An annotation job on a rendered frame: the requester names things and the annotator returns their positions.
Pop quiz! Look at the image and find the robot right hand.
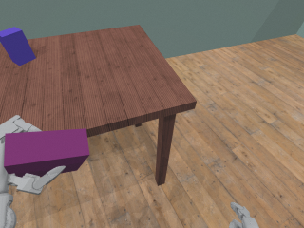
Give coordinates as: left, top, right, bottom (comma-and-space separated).
229, 202, 259, 228

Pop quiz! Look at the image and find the left robot forearm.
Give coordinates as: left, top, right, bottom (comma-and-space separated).
0, 193, 17, 228

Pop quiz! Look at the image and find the sponge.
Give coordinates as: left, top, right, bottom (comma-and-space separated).
4, 128, 90, 178

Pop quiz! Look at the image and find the robot left hand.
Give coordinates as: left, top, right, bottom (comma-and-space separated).
0, 115, 66, 195

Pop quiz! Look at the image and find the table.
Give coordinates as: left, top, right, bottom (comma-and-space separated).
0, 25, 197, 186

